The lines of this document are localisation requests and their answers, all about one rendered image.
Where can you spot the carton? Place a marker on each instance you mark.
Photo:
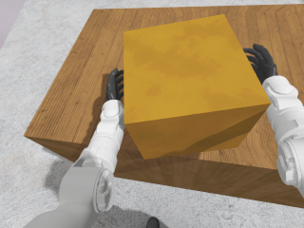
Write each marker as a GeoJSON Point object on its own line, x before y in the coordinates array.
{"type": "Point", "coordinates": [188, 87]}

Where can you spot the pedestal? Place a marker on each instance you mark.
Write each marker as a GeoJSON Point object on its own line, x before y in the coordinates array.
{"type": "Point", "coordinates": [67, 118]}

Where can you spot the robot left foot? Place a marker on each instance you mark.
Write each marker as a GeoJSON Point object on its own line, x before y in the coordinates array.
{"type": "Point", "coordinates": [153, 222]}

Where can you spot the right robot upper arm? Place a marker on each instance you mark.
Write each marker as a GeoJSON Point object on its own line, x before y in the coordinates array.
{"type": "Point", "coordinates": [290, 163]}

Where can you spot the robot right forearm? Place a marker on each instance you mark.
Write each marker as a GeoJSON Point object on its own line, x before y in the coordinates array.
{"type": "Point", "coordinates": [285, 113]}

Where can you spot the left robot hand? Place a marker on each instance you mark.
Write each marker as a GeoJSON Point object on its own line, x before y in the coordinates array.
{"type": "Point", "coordinates": [112, 87]}

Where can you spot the left robot upper arm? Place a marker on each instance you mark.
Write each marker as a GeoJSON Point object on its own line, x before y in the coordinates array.
{"type": "Point", "coordinates": [84, 194]}

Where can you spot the right robot hand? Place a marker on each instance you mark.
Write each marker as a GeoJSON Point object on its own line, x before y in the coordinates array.
{"type": "Point", "coordinates": [263, 63]}

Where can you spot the robot left forearm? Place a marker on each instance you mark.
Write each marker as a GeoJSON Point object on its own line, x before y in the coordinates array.
{"type": "Point", "coordinates": [106, 141]}

